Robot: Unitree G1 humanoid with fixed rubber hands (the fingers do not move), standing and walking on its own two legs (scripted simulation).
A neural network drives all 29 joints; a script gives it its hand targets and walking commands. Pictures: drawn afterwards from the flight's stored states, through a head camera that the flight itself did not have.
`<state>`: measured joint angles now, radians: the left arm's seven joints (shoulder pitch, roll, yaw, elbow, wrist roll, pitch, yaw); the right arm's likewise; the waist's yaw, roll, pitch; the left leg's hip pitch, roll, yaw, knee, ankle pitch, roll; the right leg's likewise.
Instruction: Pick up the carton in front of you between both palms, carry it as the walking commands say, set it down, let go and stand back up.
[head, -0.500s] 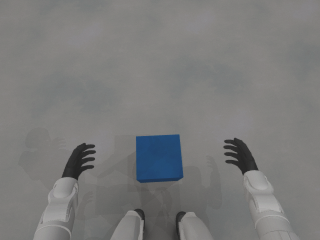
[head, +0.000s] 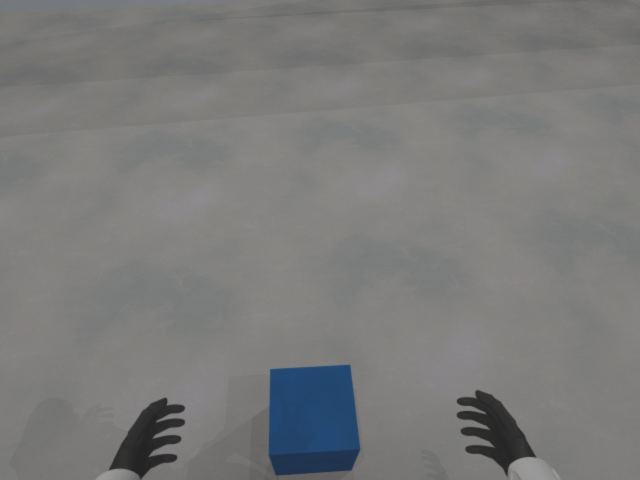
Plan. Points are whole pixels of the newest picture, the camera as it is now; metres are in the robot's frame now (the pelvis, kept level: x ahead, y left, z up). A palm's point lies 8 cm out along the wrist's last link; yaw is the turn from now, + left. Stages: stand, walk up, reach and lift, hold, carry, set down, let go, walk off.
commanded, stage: let go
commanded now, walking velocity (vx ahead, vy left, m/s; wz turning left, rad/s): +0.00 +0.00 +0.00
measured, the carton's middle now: (312, 421) +0.37 +0.01 -0.65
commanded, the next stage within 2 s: stand in 0.22 s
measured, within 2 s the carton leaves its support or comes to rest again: neither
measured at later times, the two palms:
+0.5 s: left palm out of the picture +0.11 +0.28 -0.10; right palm out of the picture +0.13 -0.25 -0.11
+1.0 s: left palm out of the picture +0.04 +0.28 -0.14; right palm (498, 475) +0.15 -0.24 -0.13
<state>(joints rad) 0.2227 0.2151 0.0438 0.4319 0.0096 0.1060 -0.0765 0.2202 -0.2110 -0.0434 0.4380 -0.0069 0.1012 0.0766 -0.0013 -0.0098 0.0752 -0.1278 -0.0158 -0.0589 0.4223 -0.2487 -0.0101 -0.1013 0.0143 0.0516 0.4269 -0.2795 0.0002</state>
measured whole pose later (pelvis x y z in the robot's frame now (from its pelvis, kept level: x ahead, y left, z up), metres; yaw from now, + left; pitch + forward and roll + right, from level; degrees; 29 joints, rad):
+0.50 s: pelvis +0.03 +0.00 -0.01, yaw +4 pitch +3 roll +0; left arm 0.31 0.29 0.04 0.66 0.03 -0.04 0.02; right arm 0.34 -0.27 -0.03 0.73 -0.03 -0.06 -0.01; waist 0.01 -0.01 -0.07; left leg -0.29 -0.05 -0.10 0.59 -0.35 0.00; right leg -0.23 -0.03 -0.02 0.58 -0.40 0.01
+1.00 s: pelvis +0.04 +0.01 -0.02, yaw +8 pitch +3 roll -1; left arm 0.39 0.26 0.01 0.76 0.02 0.01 0.05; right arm 0.32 -0.25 -0.01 0.78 -0.02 -0.01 -0.04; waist 0.02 0.00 -0.07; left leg -0.33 -0.07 -0.16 0.70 -0.42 0.00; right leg -0.21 -0.04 -0.10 0.63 -0.47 0.02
